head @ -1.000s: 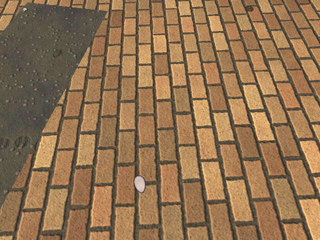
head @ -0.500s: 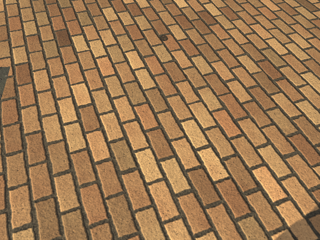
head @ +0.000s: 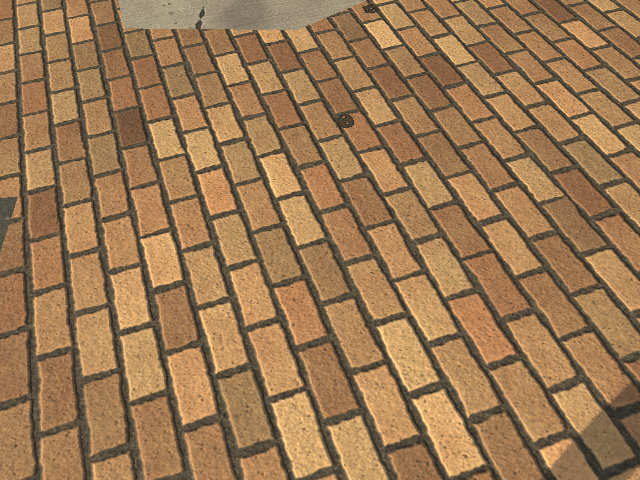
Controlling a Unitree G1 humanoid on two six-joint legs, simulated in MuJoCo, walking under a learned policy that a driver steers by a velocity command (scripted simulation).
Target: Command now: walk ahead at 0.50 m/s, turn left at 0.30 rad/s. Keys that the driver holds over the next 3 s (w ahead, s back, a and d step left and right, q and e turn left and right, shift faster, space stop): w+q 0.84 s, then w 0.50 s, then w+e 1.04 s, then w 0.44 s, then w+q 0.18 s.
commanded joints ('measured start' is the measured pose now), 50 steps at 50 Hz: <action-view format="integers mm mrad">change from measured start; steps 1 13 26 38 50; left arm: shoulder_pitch -39 47 -59 -282 -26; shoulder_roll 122 208 134 152 117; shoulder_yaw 36 63 28 29 25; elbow -39 54 -57 -128 -10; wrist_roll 8 -26 4 -21 -10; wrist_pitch -35 20 -21 -49 -38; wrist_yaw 10 41 30 -3 3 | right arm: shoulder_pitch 20 -236 -13 108 27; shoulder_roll -38 -28 -106 -131 -34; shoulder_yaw -14 -5 -47 -60 -21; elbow -52 -191 -184 -138 -202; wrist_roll -4 -10 -21 -6 -12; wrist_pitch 13 7 -14 18 12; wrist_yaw -5 61 4 -30 -10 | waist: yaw -24 36 7 -52 -1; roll -108 -109 -19 74 -149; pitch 0 50 -62 -28 -18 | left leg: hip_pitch -113 -76 389 444 -90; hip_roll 41 -46 64 46 -11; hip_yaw -76 111 -279 -369 -61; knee -57 -488 -883 -713 -38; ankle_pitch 125 179 386 195 -41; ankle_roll -18 78 313 191 13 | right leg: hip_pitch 57 316 -413 -235 85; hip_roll -291 -322 -143 -37 -264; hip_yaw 169 -82 165 184 353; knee -229 -87 690 127 -174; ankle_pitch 218 610 -99 135 74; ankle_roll -158 -68 104 79 -152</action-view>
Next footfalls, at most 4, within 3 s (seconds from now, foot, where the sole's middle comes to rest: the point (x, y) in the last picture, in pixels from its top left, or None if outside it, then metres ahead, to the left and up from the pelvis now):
0.32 left None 0.33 0.16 -0.78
0.80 right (322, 399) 0.67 0.07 -0.78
1.30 left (165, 369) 0.74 0.43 -0.78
1.86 right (207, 244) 1.12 0.38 -0.78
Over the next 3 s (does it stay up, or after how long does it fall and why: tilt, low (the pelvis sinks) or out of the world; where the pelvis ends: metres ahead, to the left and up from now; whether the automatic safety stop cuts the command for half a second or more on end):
stays up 1.54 0.47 0.00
